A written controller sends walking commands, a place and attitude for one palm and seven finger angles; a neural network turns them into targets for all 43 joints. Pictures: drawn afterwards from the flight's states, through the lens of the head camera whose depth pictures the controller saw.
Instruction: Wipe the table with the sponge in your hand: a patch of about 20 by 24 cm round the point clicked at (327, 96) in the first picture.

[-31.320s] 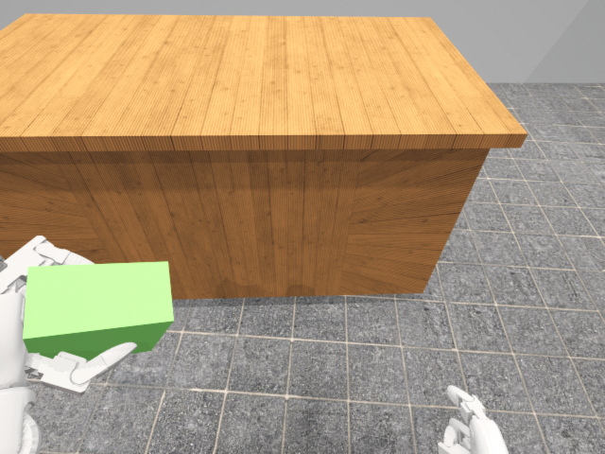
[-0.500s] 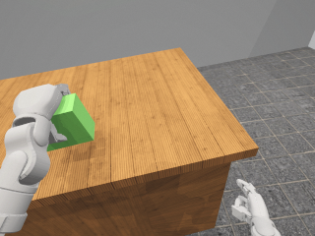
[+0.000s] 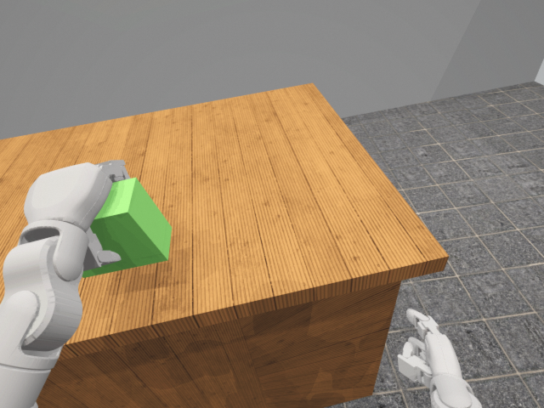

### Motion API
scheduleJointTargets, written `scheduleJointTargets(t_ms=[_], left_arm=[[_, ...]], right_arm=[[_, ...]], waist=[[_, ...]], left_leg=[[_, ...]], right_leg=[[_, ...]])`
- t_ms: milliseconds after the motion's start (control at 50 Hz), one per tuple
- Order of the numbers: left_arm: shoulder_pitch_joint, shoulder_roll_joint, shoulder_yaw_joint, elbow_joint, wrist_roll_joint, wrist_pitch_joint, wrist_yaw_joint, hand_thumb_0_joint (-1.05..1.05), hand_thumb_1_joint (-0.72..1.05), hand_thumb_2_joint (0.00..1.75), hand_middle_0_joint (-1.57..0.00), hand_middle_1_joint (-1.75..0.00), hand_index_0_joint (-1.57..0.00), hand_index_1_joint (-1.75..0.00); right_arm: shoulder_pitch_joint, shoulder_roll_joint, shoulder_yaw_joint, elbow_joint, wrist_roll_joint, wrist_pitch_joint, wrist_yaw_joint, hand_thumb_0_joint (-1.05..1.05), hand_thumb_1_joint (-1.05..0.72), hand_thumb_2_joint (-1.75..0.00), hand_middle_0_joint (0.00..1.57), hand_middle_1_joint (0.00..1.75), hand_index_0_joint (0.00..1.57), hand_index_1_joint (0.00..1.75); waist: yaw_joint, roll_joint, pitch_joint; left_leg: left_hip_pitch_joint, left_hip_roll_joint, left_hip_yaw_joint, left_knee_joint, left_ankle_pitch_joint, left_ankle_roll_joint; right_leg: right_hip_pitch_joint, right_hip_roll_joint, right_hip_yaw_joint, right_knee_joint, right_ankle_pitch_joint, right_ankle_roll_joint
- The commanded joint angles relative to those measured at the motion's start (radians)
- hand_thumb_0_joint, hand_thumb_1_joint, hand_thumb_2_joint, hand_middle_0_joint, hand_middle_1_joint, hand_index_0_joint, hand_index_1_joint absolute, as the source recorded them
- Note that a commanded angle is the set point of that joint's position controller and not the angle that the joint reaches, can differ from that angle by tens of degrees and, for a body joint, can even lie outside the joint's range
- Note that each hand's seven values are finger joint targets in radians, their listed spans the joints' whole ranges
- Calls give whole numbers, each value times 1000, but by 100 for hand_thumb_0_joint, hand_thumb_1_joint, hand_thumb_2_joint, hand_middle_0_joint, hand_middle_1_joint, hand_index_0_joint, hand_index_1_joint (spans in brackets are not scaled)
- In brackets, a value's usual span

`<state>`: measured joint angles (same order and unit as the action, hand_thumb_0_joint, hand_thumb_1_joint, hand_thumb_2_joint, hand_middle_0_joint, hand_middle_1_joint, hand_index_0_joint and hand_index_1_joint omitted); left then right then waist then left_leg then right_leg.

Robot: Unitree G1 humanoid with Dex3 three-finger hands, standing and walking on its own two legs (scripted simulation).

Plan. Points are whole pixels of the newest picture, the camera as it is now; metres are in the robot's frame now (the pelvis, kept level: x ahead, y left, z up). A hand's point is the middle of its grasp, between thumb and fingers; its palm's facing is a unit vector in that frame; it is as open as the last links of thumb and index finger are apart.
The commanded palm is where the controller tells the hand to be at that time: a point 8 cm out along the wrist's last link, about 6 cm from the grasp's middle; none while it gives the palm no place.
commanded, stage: bring the sponge back beside the body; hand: left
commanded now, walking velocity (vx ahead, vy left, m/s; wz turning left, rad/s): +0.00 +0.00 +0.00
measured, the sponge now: (115, 237) +0.26 +0.28 +0.16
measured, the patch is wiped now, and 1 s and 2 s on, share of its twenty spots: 1.00 1.00 1.00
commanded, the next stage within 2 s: step back with the hand held close in 1.16 s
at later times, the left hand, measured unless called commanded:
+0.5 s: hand (78, 243) +0.22 +0.29 +0.20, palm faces +0.22 -0.07 -0.97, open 10.1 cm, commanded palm +0.17 +0.28 +0.28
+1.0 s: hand (65, 262) +0.19 +0.29 +0.19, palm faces +0.25 -0.10 -0.96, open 10.1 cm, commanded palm +0.14 +0.28 +0.27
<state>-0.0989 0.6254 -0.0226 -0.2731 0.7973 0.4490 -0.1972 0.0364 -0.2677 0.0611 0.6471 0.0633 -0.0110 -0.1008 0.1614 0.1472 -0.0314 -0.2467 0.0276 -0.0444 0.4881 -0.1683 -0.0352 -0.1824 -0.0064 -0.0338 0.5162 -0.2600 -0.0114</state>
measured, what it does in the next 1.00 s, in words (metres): stands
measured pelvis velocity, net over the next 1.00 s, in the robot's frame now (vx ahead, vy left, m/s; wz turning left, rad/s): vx -0.01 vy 0.01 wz -0.01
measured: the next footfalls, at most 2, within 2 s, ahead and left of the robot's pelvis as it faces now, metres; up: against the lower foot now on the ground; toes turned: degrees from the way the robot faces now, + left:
none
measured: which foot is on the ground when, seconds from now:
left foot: down 0.00-1.00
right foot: down 0.00-1.00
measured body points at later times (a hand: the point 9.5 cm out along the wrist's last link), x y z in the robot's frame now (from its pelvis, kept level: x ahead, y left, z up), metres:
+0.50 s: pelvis -0.01 +0.00 +0.00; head -0.04 -0.05 +0.44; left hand +0.20 +0.29 +0.25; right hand +0.26 -0.18 -0.06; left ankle +0.06 +0.14 -0.74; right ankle +0.02 -0.12 -0.74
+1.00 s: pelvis -0.01 +0.01 +0.00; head -0.06 -0.04 +0.44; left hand +0.17 +0.29 +0.25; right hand +0.25 -0.18 -0.05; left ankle +0.06 +0.14 -0.74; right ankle +0.02 -0.12 -0.74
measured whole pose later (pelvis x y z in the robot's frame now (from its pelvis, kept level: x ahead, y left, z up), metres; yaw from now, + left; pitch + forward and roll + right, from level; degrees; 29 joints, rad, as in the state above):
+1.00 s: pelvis -0.01 +0.01 +0.00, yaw -1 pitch -7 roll -1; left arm 0.15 0.63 0.06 -0.46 0.74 0.42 -0.12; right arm 0.04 -0.26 0.06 0.63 0.05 -0.04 -0.12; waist 0.18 0.14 -0.02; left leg -0.22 0.03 -0.03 0.52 -0.17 -0.03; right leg -0.16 0.00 -0.02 0.53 -0.25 -0.01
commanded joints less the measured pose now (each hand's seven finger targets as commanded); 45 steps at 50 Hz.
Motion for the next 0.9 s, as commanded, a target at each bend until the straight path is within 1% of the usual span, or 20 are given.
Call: scheduleJointTargets(t_ms=[0,60,120,160,220,260,320,360,380,440,460,480,520,560,620,660,680,720,760,880], left_arm=[[-319,294,217,-157,36,-10,66,0,10,130,-120,-160,-120,-160],[-282,309,243,-188,27,-9,68,0,10,130,-120,-160,-120,-160],[-206,288,239,-207,12,-8,66,0,10,130,-120,-160,-120,-160],[-189,284,242,-266,11,-6,61,0,10,130,-120,-160,-120,-160],[-136,271,238,-262,-1,-10,63,0,10,130,-120,-160,-120,-160],[-145,286,253,-301,3,-12,66,0,10,130,-120,-160,-120,-160],[-134,290,256,-270,2,-19,76,0,10,130,-120,-160,-120,-160],[-169,282,246,-317,7,-23,78,0,10,130,-120,-160,-120,-160],[-165,282,242,-318,5,-26,84,0,10,130,-120,-160,-120,-160],[-123,284,252,-331,0,-34,91,0,10,130,-120,-160,-120,-160],[-117,280,256,-356,2,-32,91,0,10,130,-120,-160,-120,-160],[-106,268,249,-354,-7,-34,95,0,10,130,-120,-160,-120,-160],[-45,270,266,-320,-14,-32,100,0,10,130,-120,-160,-120,-160],[-49,275,279,-369,-16,-32,103,0,10,130,-120,-160,-120,-160],[1,262,278,-342,-29,-35,111,0,10,130,-120,-160,-120,-160],[4,269,289,-397,-30,-35,114,0,10,130,-120,-160,-120,-160],[10,261,285,-397,-31,-37,118,0,10,130,-120,-160,-120,-160],[50,257,287,-373,-39,-36,119,0,10,130,-120,-160,-120,-160],[53,264,295,-421,-33,-37,119,0,10,130,-120,-160,-120,-160],[-39,261,268,-393,-27,-44,127,0,10,130,-120,-160,-120,-160]], right_arm=[[-255,-80,-23,-190,-5,-64,-3,0,-90,-90,20,30,20,30],[-273,-82,-25,-203,-2,-65,-3,0,-90,-90,20,30,20,30],[-256,-83,-27,-200,-9,-60,3,0,-90,-90,20,30,20,30],[-281,-78,-22,-216,0,-64,6,0,-90,-90,20,30,20,30],[-254,-79,-26,-209,-9,-61,5,0,-90,-90,20,30,20,30],[-280,-77,-23,-221,-1,-68,3,0,-90,-90,20,30,20,30],[-249,-82,-29,-205,-11,-64,-3,0,-90,-90,20,30,20,30],[-282,-72,-23,-218,0,-75,-7,0,-90,-90,20,30,20,30],[-257,-74,-25,-213,-8,-75,-8,0,-90,-90,20,30,20,30],[-257,-74,-30,-203,-12,-76,-6,0,-90,-90,20,30,20,30],[-283,-69,-26,-215,-3,-84,-7,0,-90,-90,20,30,20,30],[-260,-68,-25,-213,-11,-81,-6,0,-90,-90,20,30,20,30],[-251,-74,-30,-205,-16,-79,-6,0,-90,-90,20,30,20,30],[-279,-68,-26,-220,-4,-82,-5,0,-90,-90,20,30,20,30],[-253,-73,-29,-210,-14,-75,-4,0,-90,-90,20,30,20,30],[-277,-69,-27,-225,-3,-83,-3,0,-90,-90,20,30,20,30],[-259,-69,-27,-221,-11,-81,-3,0,-90,-90,20,30,20,30],[-249,-73,-31,-216,-15,-79,-4,0,-90,-90,20,30,20,30],[-270,-70,-28,-228,-6,-85,-4,0,-90,-90,20,30,20,30],[-255,-70,-30,-217,-12,-89,-19,0,-90,-90,20,30,20,30]], waist=[[1,-78,-162],[9,-60,-180],[13,-79,-187],[9,-35,-183],[9,-81,-152],[8,-39,-159],[7,-89,-133],[3,-33,-136],[10,-35,-148],[13,-57,-146],[11,-15,-144],[15,-28,-135],[19,-75,-125],[15,-27,-126],[18,-74,-110],[13,-32,-116],[18,-29,-128],[18,-80,-97],[12,-44,-99],[8,-43,-83]], left_leg=[[86,-51,12,-59,19,45],[90,-53,8,-52,17,43],[89,-50,17,-39,58,45],[94,-50,10,-42,56,43],[82,-46,16,-42,38,45],[91,-47,6,-44,31,44],[83,-46,14,-45,8,44],[97,-49,5,-53,-15,43],[87,-49,7,-57,-15,42],[97,-48,10,-58,-17,41],[98,-49,3,-61,-26,39],[80,-47,6,-64,-29,37],[81,-44,10,-57,-24,38],[84,-45,3,-65,-47,35],[73,-42,13,-61,-53,36],[79,-44,5,-60,-59,33],[71,-43,9,-60,-50,33],[69,-40,11,-58,-56,35],[78,-43,5,-58,-64,35],[75,-45,5,-67,-119,34]], right_leg=[[-24,23,49,-131,17,-49],[-12,28,86,-131,16,-56],[-3,17,55,-120,71,-47],[-8,29,79,-119,63,-55],[-25,18,47,-124,50,-42],[-24,28,83,-125,40,-53],[-38,21,53,-134,11,-41],[-45,33,88,-137,-16,-52],[-29,24,54,-127,-11,-48],[-34,20,59,-133,-15,-44],[-31,35,87,-130,-20,-55],[-24,26,54,-125,-14,-49],[-31,23,56,-133,-14,-46],[-31,36,88,-133,-31,-52],[-38,25,57,-138,-34,-42],[-37,35,91,-134,-40,-49],[-24,27,63,-125,-21,-47],[-42,25,58,-137,-34,-40],[-44,36,93,-137,-42,-48],[-56,29,76,-139,-88,-43]])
